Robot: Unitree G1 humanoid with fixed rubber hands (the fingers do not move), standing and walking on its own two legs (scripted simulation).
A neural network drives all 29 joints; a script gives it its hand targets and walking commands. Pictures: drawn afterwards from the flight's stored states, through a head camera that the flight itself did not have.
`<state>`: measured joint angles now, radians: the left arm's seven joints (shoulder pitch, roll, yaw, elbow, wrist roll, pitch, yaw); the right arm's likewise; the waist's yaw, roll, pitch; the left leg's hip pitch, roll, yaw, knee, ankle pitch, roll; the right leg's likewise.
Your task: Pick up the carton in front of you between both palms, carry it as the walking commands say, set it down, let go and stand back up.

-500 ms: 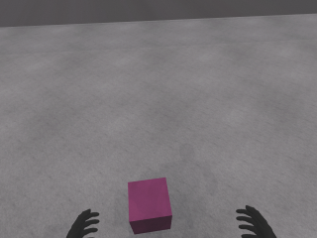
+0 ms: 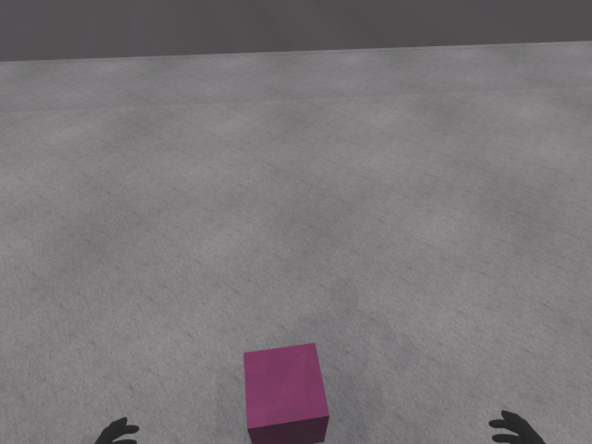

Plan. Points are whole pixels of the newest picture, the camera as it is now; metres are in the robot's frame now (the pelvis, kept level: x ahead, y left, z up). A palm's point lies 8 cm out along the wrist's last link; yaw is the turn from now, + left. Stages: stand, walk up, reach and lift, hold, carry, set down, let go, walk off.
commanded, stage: stand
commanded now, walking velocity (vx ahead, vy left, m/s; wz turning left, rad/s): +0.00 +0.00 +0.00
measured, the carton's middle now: (284, 398) +0.43 +0.06 -0.65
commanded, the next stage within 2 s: none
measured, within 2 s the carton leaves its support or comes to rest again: neither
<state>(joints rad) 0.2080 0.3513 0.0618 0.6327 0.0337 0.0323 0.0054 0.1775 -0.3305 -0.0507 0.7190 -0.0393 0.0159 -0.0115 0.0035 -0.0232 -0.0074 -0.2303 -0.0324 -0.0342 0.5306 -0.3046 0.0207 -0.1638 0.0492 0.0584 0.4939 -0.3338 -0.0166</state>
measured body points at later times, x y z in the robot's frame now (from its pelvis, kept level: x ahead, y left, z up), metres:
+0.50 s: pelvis +0.00 +0.02 +0.01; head +0.00 +0.03 +0.45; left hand +0.13 +0.32 -0.10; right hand +0.12 -0.29 -0.09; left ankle -0.02 +0.11 -0.74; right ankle -0.05 -0.11 -0.74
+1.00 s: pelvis -0.02 +0.02 +0.01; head -0.02 +0.03 +0.46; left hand +0.09 +0.33 -0.11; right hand +0.10 -0.30 -0.09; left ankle -0.02 +0.11 -0.74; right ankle -0.05 -0.11 -0.74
